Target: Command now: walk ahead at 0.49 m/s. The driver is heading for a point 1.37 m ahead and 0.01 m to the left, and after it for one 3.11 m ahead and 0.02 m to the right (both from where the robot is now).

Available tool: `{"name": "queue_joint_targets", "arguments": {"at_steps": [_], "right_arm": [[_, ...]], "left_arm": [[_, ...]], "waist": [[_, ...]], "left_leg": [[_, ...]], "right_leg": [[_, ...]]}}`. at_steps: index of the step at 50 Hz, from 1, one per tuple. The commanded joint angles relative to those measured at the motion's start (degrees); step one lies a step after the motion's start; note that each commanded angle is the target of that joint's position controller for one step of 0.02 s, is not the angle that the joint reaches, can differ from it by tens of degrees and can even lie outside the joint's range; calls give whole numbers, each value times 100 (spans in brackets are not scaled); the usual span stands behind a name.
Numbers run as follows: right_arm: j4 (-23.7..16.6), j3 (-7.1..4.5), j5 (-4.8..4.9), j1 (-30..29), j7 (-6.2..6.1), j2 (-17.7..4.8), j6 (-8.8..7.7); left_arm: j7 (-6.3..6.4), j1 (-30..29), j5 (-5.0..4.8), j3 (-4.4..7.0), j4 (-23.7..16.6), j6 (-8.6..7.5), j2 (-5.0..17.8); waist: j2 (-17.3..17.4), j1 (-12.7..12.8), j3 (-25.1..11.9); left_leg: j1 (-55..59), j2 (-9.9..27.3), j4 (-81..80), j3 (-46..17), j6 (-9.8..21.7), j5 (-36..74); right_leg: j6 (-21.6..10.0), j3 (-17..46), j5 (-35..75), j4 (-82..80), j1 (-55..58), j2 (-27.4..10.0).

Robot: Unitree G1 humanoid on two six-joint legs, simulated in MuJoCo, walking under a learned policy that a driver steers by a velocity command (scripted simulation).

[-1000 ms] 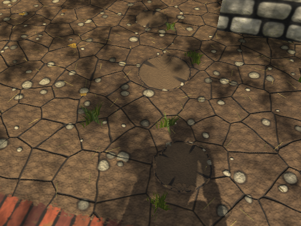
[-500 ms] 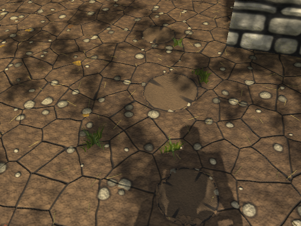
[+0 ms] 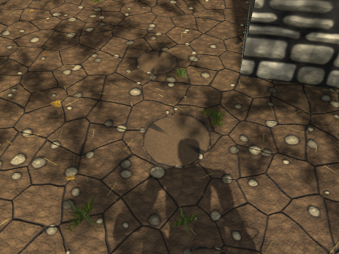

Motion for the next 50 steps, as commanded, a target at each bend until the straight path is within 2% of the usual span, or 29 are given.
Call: {"name": "queue_joint_targets", "arguments": {"at_steps": [1, 5, 10, 12, 13, 14, 15, 16, 17, 18, 19, 20, 22, 23, 25, 28, 32, 36, 38, 40, 41, 42, 43, 44, 45, 46, 47, 48, 50], "right_arm": [[-326, -131, 20, -194, -122, -796, -79], [-225, -154, 106, 250, -192, -935, -11], [-47, -194, 147, 618, -212, -984, 116], [-49, -231, 153, 531, -224, -1066, 175], [-83, -236, 145, 393, -225, -1098, 203], [-121, -190, 104, 315, -221, -979, 233], [-292, -79, 6, 284, -219, -753, 220], [-329, 148, 36, 979, -151, 44, 73], [-243, 23, 176, 770, -133, -547, -76], [-432, -85, 294, 196, -119, -949, -160], [-512, -94, 270, -134, -155, -945, -167], [-539, -126, 175, -308, -188, -874, -129], [-515, -142, 129, -121, -196, -638, 29], [-490, -136, 129, -34, -202, -528, 93], [-589, -152, 102, -272, -218, -510, 161], [-815, -168, 60, -952, -215, -487, 170], [-1017, -136, 91, -1738, -156, -398, 126], [-1231, -110, 143, -2352, -56, -410, 85], [-1336, -113, 155, -2496, 16, -452, 43], [-1333, -156, 156, -2313, 62, -566, 5], [-1255, -220, 150, -1976, 60, -688, -9], [-1025, -338, 138, -1233, 36, -871, -11], [-713, -485, 116, -143, -10, -1201, -6], [-565, -631, 6, 706, -53, -1807, 29], [-504, -534, 57, 830, -30, -1536, 51], [-561, -421, 108, 362, -28, -1172, 29], [-706, -345, 108, -211, -36, -937, 27], [-769, -275, 61, -637, -12, -746, 16], [-732, -217, -23, -874, 28, -538, -23]], "left_arm": [[18, 101, 56, 73, -249, -3, 252], [-63, -783, -5, 34, -477, -59, 166], [-244, -1414, -69, 12, -762, -123, 248], [-294, -1198, -69, 58, -770, -172, 384], [-295, -793, -61, 130, -678, -193, 516], [-268, 121, -56, 278, -391, -204, 771], [-218, 1315, 4, 425, -144, -205, 1266], [-246, 1797, 50, 535, 16, -161, 1751], [-253, 1736, 36, 370, -17, -171, 1126], [-238, 1167, 21, 274, -133, -182, 850], [-241, 636, 32, 208, -258, -172, 693], [-271, 338, 53, 158, -297, -166, 527], [-315, 296, 105, 105, -206, -186, 345], [-311, 390, 90, 122, -132, -200, 408], [-265, 555, 84, 169, -20, -211, 581], [-166, 812, 69, 185, 99, -149, 651], [-99, 1114, 19, 190, 238, -108, 728], [-75, 1471, -21, 212, 460, -34, 755], [-45, 1490, -37, 243, 524, 17, 796], [-25, 1377, -47, 280, 530, 67, 874], [-22, 1254, -43, 295, 504, 90, 929], [-22, 1129, -28, 277, 476, 124, 888], [-24, 1077, 25, 207, 388, 133, 736], [-87, 1711, 90, 24, 308, 38, 149], [-126, 1770, -7, -30, 389, -117, 43], [-144, 1205, -177, 131, 252, -215, 644], [-123, 712, -219, 154, 87, -246, 758], [-76, 513, -141, 179, 58, -215, 713], [-26, 728, -45, 218, 109, -52, 493]], "waist": [[397, 231, 325], [449, -93, 357], [529, -252, 520], [629, -60, 399], [680, 205, 172], [597, 622, -368], [48, 1036, -1294], [-1587, 724, -2013], [-1114, 854, -2029], [-760, 752, -1191], [-247, 567, -814], [-18, 414, -469], [-175, 149, -307], [-173, 85, -253], [-87, 62, -56], [-51, 204, 134], [-104, 437, 308], [-128, 617, 536], [-147, 580, 579], [-225, 409, 434], [-311, 202, 210], [-292, -189, -216], [-88, -610, -923], [1173, -508, -1898], [1745, -491, -2400], [1296, -459, -1534], [913, -302, -889], [530, -95, -453], [712, 252, -220]], "left_leg": [[-493, 1622, -1089, -1178, 968, 462], [-19, 1551, -1020, -920, 744, 476], [898, 1918, -571, -1025, 664, 434], [1095, 2026, -219, -1078, 566, 910], [1069, 1932, 253, -970, 474, 1780], [857, 1603, 1316, -708, 331, 2607], [-249, 1224, 3155, -354, 100, 1722], [-2674, 156, 5194, -247, -285, -1618], [-3361, 352, 6033, -1101, -186, -2369], [-3706, 668, 6150, -1058, -68, -1901], [-3463, 982, 5922, -892, -70, -1355], [-3236, 1152, 5543, -824, -105, -1025], [-2672, 1327, 5109, -813, -135, -680], [-2622, 1328, 4979, -757, -173, -625], [-2889, 1364, 4582, -722, -262, -310], [-3313, 1369, 3616, -682, -370, 468], [-3081, 1175, 2355, -489, -365, 1318], [-3176, 1061, 1738, -437, -283, 1191], [-3175, 1032, 1538, -451, -166, 877], [-2702, 904, 1383, -345, -28, 470], [-2103, 728, 1337, -193, 60, 328], [-1083, 513, 1254, -15, 188, 341], [569, 820, 1424, -372, 428, 485], [3017, 2353, 1342, -2711, 1270, 31], [3456, 2884, 231, -4680, 1619, -774], [2763, 2643, 100, -4039, 1250, -1160], [1821, 2451, -11, -3201, 1008, -889], [896, 2231, -221, -2572, 903, -400], [-54, 1863, -573, -1879, 762, 19]], "right_leg": [[128, 19, 940, -901, -140, -189], [177, -223, 1611, -2407, 99, 96], [34, -240, 1011, -3209, 78, 248], [-128, -321, 560, -3431, 529, 372], [-237, -471, 434, -3553, 1161, 545], [-402, -581, 445, -3621, 2342, 713], [-811, 477, 557, -3515, 4160, -227], [-1737, 3184, -384, -4152, 6203, -1493], [-1669, 3852, -805, -4620, 6176, -1496], [-1360, 2935, -423, -4647, 5440, -1310], [-1207, 2170, 224, -4760, 4619, -1084], [-1125, 1658, 674, -4958, 3933, -844], [-1033, 1098, 1041, -5281, 3309, -557], [-1094, 916, 1246, -5384, 3183, -514], [-1142, 663, 1552, -5538, 3095, -506], [-1077, 417, 1577, -5664, 3247, -460], [-911, 88, 1280, -5762, 3357, -316], [-888, 77, 1166, -5593, 3969, -536], [-836, 111, 1345, -5384, 4296, -699], [-741, 96, 1967, -5054, 4455, -767], [-675, 26, 2847, -4675, 4435, -712], [-555, -171, 3681, -3827, 4262, -475], [-363, -396, 3314, -2460, 3423, -153], [37, -615, 899, -110, 1128, 666], [81, 145, -2285, 1033, 55, 1159], [-62, 409, -2077, 1496, -504, 754], [-149, 211, -1515, 1333, -541, 425], [-137, 94, -1027, 974, -255, 177], [-126, 134, -569, 427, 478, -82]]}}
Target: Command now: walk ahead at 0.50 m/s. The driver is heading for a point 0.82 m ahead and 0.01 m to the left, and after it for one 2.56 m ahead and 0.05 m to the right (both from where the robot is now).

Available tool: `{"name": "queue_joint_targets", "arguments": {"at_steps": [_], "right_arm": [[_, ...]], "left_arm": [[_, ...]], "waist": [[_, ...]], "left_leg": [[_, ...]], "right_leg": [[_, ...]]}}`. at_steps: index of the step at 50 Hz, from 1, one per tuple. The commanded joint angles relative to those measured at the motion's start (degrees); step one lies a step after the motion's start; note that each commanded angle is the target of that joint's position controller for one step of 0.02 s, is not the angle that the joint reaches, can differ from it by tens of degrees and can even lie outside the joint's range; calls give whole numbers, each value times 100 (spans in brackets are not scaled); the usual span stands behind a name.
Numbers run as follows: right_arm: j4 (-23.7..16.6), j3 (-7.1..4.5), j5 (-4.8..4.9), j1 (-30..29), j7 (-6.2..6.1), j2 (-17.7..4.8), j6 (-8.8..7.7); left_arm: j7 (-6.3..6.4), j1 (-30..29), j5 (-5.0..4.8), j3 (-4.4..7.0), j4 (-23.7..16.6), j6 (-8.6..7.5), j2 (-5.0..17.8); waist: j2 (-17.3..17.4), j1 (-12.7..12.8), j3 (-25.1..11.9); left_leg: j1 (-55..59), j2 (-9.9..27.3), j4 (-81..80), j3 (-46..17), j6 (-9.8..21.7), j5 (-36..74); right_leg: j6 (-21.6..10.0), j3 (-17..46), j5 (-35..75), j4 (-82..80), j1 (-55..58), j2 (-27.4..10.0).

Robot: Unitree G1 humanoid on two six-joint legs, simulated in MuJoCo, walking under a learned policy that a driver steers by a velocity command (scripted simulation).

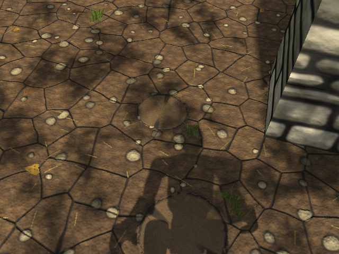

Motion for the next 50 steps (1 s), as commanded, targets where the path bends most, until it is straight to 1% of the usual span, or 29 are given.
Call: {"name": "queue_joint_targets", "arguments": {"at_steps": [1, 2, 4, 6, 10, 14, 16, 18, 19, 20, 21, 22, 23, 24, 25, 26, 27, 28, 30, 31, 32, 35, 40, 41, 45, 47, 48, 49, 50], "right_arm": [[-145, -66, -53, 99, 19, -440, -93], [-78, -87, -48, 217, -2, -532, -109], [20, -121, -46, 432, -76, -700, -116], [102, -123, -28, 658, -149, -738, -80], [220, -108, 26, 993, -217, -782, -31], [426, -124, 65, 1411, -233, -827, 42], [511, -150, 76, 1526, -252, -856, 104], [541, -189, 95, 1478, -275, -918, 153], [525, -208, 97, 1380, -280, -965, 172], [492, -220, 103, 1233, -282, -1008, 194], [453, -179, 91, 1130, -277, -904, 218], [305, -84, -13, 1104, -288, -724, 206], [242, 155, -18, 1774, -216, 92, 54], [327, 37, 129, 1479, -181, -442, -103], [152, -62, 268, 936, -154, -815, -194], [95, -66, 263, 623, -181, -819, -208], [82, -103, 168, 461, -213, -760, -167], [99, -130, 123, 580, -223, -668, -78], [136, -103, 103, 769, -237, -384, 80], [109, -108, 39, 736, -254, -377, 126], [39, -120, 21, 584, -267, -393, 153], [-210, -148, -10, -57, -220, -489, 134], [-472, -80, 42, -1021, -152, -362, 83], [-506, -68, 49, -1124, -110, -334, 82], [-722, -49, 80, -1562, 56, -420, 12], [-713, -86, 81, -1362, 102, -548, -27], [-611, -157, 88, -953, 97, -685, -35], [-343, -287, 67, -120, 72, -887, -35], [-28, -456, 25, 1012, 29, -1300, -55]], "left_arm": [[62, 267, 36, 139, -282, 50, 312], [72, 240, 44, 141, -301, 92, 267], [90, -155, 84, 174, -447, 127, 334], [80, -593, 120, 185, -590, 117, 326], [-3, -1349, 92, 130, -798, 68, 190], [-117, -2018, 39, 69, -1021, 29, 170], [-193, -2251, 19, 49, -1150, -10, 189], [-255, -2205, 9, 63, -1202, -50, 281], [-264, -1981, 10, 102, -1162, -64, 380], [-255, -1522, 25, 180, -1044, -76, 529], [-222, -587, 42, 322, -744, -75, 781], [-141, 546, 90, 452, -507, -74, 1248], [-146, 931, 116, 541, -374, -48, 1711], [-134, 851, 95, 366, -398, -40, 1107], [-107, 341, 84, 277, -496, -44, 840], [-102, -120, 107, 217, -609, -41, 686], [-126, -410, 142, 170, -634, -50, 542], [-140, -525, 188, 123, -615, -71, 430], [-157, -474, 164, 133, -517, -98, 483], [-168, -409, 178, 157, -476, -96, 618], [-148, -362, 176, 180, -442, -90, 705], [-40, -60, 165, 140, -314, -6, 705], [12, 344, 93, 167, -132, 18, 848], [2, 542, 68, 149, -43, 13, 761], [16, 688, 50, 201, 93, 96, 879], [27, 562, 31, 242, 86, 134, 971], [6, 463, 50, 250, 61, 151, 979], [1, 326, 40, 230, 27, 178, 929], [25, 360, 136, 140, -30, 188, 733]], "waist": [[664, 124, -333], [634, 148, -251], [510, 105, -73], [442, -2, 3], [485, -230, 132], [470, -463, 343], [494, -490, 418], [579, -366, 356], [653, -212, 214], [723, 68, -83], [640, 506, -631], [210, 875, -1484], [-1401, 519, -2234], [-1101, 663, -2239], [-841, 595, -1398], [-327, 427, -969], [-69, 264, -590], [-137, 53, -514], [-198, -109, -395], [-133, -136, -290], [-124, -147, -196], [-123, 10, 1], [-140, 335, 164], [-193, 375, 204], [-220, 427, 391], [-342, 246, 278], [-480, 19, 58], [-461, -413, -365], [-150, -849, -1106]], "left_leg": [[827, 1438, -1750, -1662, 946, 265], [730, 1423, -1848, -1513, 995, 468], [813, 1431, -1968, -1325, 1041, 822], [1057, 1418, -2001, -1196, 990, 1026], [1286, 1250, -2044, -826, 794, 995], [1923, 1427, -1879, -788, 790, 941], [2295, 1598, -1668, -826, 771, 1104], [2529, 1728, -1387, -850, 693, 1583], [2552, 1725, -1147, -817, 631, 2202], [2496, 1623, -639, -700, 548, 3192], [2177, 1316, 403, -473, 399, 3743], [910, 946, 2148, -234, 166, 2361], [-1471, -140, 4204, -267, -207, -1336], [-2145, 25, 4959, -1057, -129, -2371], [-2502, 351, 5066, -1002, -24, -1978], [-2292, 662, 4807, -834, -6, -1458], [-2042, 827, 4436, -758, -38, -1157], [-1657, 987, 4176, -810, -42, -942], [-1370, 1053, 3802, -761, -103, -818], [-1420, 1084, 3673, -726, -169, -694], [-1595, 1105, 3445, -713, -225, -468], [-2171, 1127, 2673, -715, -323, 479], [-1917, 838, 1101, -455, -363, 1409], [-2009, 797, 965, -468, -341, 1415], [-2087, 701, 495, -464, -150, 950], [-1591, 569, 359, -365, -10, 538], [-892, 376, 374, -183, 101, 442], [194, 153, 304, -4, 245, 446], [1859, 587, 471, -518, 556, 565]], "right_leg": [[-34, 237, 547, -144, -859, -560], [7, 202, 680, -297, -910, -582], [116, 188, 1159, -809, -1329, -617], [198, 171, 1727, -1438, -1679, -609], [211, -19, 2636, -2724, -1553, -411], [182, -128, 2540, -3433, -1647, -254], [99, -126, 2233, -3658, -1719, -211], [-44, -174, 1819, -3833, -1463, -123], [-129, -261, 1634, -3902, -1033, -5], [-241, -440, 1571, -3981, -279, 201], [-414, -537, 1704, -4044, 1012, 350], [-784, 528, 1678, -3876, 2914, -598], [-1729, 3331, 664, -4511, 4894, -1954], [-1628, 3949, 266, -5026, 4855, -1928], [-1321, 3028, 545, -5076, 4127, -1727], [-1159, 2281, 1124, -5195, 3267, -1509], [-1080, 1793, 1602, -5383, 2494, -1298], [-1001, 1465, 1787, -5554, 2036, -1135], [-1065, 1156, 1920, -5841, 1584, -1040], [-1112, 1018, 2041, -5964, 1421, -1019], [-1134, 911, 2079, -6052, 1387, -1020], [-1045, 682, 1956, -6206, 1617, -953], [-817, 222, 2009, -6168, 1954, -788], [-813, 236, 1986, -6090, 2195, -882], [-725, 272, 2141, -5705, 2777, -1189], [-616, 268, 2715, -5396, 2869, -1269], [-553, 164, 3691, -5066, 2778, -1195], [-413, -68, 4534, -4169, 2575, -930], [-186, -386, 4015, -2590, 1675, -599]]}}
Keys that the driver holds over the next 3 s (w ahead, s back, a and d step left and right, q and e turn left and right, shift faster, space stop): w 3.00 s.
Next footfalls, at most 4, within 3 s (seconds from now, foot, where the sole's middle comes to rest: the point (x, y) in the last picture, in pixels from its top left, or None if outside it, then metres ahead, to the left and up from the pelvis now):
0.44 right None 0.42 -0.15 -0.77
1.00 left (147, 194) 0.72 0.10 -0.77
1.56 right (196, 135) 1.05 -0.13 -0.77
2.14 left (149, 89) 1.37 0.12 -0.77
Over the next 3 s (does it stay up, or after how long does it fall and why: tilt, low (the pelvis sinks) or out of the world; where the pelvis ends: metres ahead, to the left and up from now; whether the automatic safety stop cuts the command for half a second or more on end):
stays up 1.67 -0.02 0.01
